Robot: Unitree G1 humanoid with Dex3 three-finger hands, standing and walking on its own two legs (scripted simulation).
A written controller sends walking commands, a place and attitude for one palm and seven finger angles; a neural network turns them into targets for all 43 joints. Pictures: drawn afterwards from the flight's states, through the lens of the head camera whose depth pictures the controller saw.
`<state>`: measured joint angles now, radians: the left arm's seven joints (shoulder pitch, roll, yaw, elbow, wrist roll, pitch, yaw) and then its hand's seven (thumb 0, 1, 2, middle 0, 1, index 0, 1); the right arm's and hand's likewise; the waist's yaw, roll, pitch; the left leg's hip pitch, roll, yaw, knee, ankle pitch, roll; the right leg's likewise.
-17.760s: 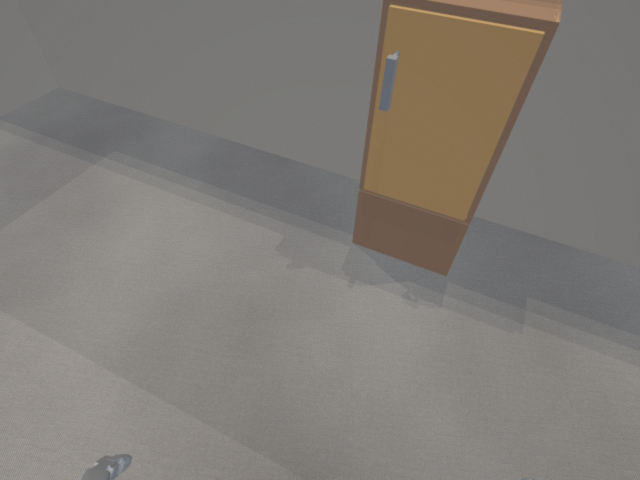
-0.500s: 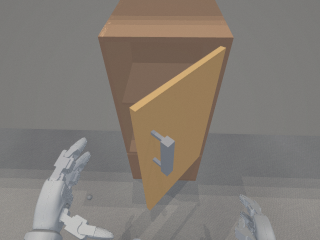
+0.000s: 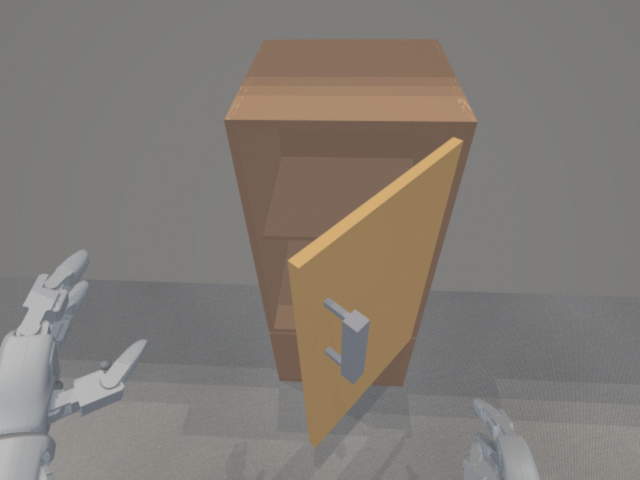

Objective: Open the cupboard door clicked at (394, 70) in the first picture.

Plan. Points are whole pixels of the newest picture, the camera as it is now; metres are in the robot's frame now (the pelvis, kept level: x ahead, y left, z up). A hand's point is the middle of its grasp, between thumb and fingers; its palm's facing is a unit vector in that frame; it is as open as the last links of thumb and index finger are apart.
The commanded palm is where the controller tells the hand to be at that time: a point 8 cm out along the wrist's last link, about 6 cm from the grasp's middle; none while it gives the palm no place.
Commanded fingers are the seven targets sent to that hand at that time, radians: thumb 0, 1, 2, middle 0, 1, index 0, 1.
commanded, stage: draw the hand back to the body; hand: left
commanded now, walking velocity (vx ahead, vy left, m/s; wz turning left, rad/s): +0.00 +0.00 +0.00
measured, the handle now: (342, 340) +0.32 +0.01 -0.01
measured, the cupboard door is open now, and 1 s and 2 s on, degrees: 50 50 50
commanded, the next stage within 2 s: step back with the hand held close in 0.52 s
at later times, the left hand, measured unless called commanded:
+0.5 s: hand (85, 346) +0.19 +0.24 +0.16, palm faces +0.43 -0.81 -0.39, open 7.5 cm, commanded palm +0.14 +0.29 +0.18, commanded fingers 0.00 0.90 0.90 -0.20 -0.30 -0.20 -0.30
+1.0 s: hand (90, 352) +0.19 +0.24 +0.16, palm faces +0.30 -0.81 -0.51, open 7.4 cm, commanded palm +0.13 +0.29 +0.18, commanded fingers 0.00 0.90 0.90 -0.20 -0.30 -0.20 -0.30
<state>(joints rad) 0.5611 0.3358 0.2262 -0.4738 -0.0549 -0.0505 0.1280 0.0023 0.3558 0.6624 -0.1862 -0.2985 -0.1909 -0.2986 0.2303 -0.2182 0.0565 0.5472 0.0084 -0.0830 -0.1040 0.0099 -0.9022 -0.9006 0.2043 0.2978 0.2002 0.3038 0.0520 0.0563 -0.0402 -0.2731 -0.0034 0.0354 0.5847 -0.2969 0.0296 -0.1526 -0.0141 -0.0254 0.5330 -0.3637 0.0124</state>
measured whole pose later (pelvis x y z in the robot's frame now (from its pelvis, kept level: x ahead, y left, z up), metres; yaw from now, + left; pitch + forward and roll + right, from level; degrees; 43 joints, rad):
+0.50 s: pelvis +0.00 -0.01 +0.01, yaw +0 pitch -4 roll +0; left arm 0.50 0.34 0.32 -0.43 -0.07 -0.06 0.12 0.02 0.88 0.89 -0.21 -0.30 -0.21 -0.30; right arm 0.20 -0.23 0.02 0.62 0.00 -0.09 -0.09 0.01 -0.90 -0.90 0.20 0.30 0.20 0.30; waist 0.06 0.04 0.02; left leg -0.15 0.01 0.03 0.44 -0.23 0.01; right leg -0.03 0.00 -0.03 0.39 -0.29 0.00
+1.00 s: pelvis -0.03 -0.01 +0.01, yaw -2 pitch +0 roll -1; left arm 0.57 0.42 0.38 -0.48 -0.06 -0.12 0.11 0.02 0.89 0.89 -0.21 -0.30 -0.22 -0.30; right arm 0.14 -0.24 -0.02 0.54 0.01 0.04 -0.09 0.01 -0.90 -0.90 0.20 0.30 0.20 0.30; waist 0.00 0.03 0.05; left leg -0.27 0.03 0.06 0.45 -0.19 0.02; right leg -0.17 0.02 0.01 0.40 -0.24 0.00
